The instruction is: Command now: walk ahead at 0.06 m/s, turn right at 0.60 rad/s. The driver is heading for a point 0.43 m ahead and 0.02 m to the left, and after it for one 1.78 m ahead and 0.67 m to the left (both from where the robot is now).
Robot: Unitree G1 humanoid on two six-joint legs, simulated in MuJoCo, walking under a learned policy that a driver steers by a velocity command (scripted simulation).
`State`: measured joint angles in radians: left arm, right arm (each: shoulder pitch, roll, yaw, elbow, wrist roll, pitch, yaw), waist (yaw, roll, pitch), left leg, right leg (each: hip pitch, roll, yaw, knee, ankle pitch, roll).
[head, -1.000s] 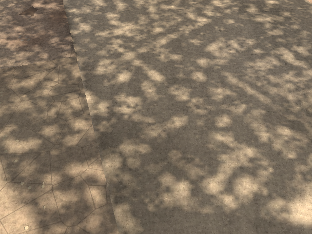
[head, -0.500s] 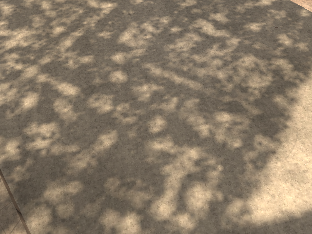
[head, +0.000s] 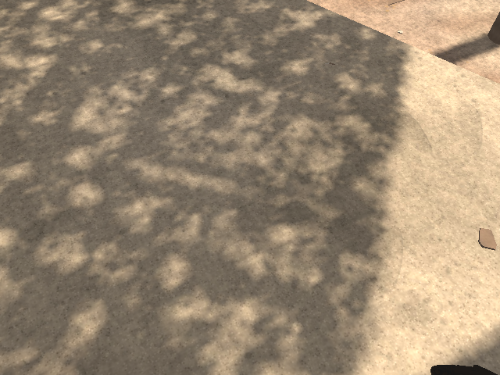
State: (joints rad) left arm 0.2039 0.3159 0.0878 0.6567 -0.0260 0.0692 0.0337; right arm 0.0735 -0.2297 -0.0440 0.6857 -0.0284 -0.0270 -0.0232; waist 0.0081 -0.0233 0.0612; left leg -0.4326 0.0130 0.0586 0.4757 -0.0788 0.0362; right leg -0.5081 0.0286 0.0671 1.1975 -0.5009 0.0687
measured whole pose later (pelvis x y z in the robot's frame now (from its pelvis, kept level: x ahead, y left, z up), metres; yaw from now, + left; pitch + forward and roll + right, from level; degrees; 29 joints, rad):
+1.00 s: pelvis +0.28 +0.00 +0.02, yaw -6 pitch +2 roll +0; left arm 0.21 0.30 0.07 0.72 0.01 -0.08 0.01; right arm 0.34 -0.25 -0.04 0.88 0.01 -0.08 0.02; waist -0.05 -0.04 0.00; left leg -0.15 -0.06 -0.01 0.31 -0.19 0.07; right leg -0.63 -0.09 0.04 0.95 -0.17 0.01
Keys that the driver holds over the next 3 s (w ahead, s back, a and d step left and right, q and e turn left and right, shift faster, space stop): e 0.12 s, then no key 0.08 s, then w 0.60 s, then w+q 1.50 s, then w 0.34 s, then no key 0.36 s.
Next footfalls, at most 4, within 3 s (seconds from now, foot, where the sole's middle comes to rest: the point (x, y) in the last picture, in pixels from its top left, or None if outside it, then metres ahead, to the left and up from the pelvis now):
0.22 right None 0.05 -0.14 -0.77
0.76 left None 0.30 0.08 -0.77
1.26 right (314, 312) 0.60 -0.16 -0.77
1.76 left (198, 246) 0.80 0.17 -0.77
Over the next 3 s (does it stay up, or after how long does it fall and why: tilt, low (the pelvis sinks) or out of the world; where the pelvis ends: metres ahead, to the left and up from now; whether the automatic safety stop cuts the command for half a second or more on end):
stays up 1.16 0.38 0.01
